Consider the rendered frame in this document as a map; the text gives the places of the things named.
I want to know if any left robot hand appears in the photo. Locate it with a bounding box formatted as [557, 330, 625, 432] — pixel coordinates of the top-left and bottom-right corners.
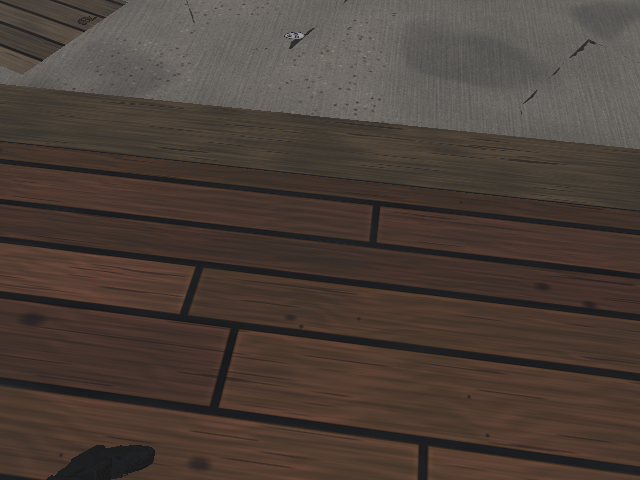
[46, 445, 155, 480]

